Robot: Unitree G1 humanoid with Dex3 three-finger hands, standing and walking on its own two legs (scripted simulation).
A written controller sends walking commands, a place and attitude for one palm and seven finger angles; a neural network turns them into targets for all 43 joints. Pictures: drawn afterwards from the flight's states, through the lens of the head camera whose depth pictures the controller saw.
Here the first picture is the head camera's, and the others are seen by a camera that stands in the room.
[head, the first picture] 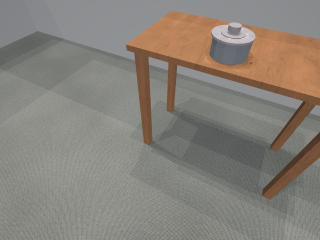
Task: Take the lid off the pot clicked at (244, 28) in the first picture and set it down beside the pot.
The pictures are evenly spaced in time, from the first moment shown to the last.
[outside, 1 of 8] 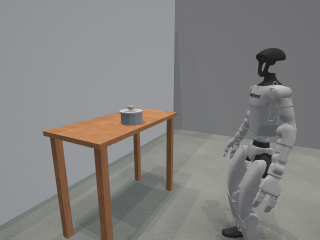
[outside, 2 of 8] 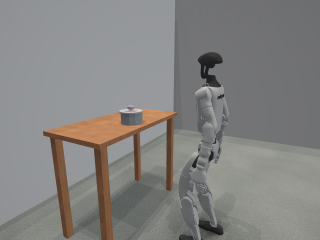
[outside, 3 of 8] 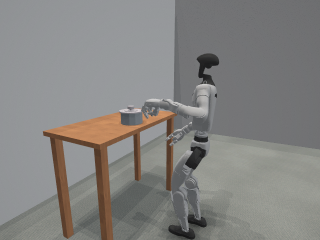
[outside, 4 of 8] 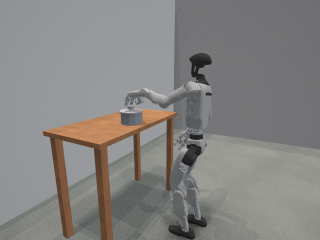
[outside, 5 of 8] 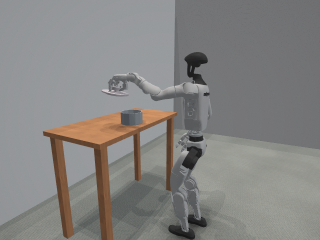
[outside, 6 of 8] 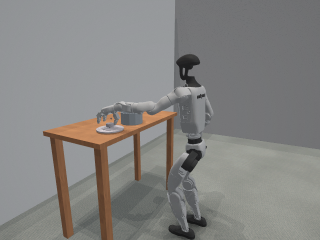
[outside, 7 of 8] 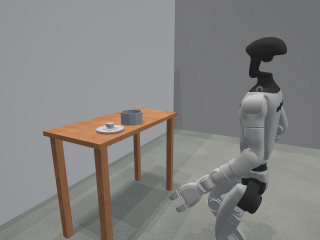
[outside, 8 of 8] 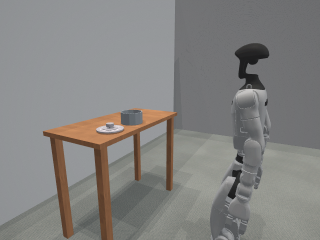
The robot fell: no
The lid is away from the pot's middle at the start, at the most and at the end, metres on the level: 0.00 0.25 0.23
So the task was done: yes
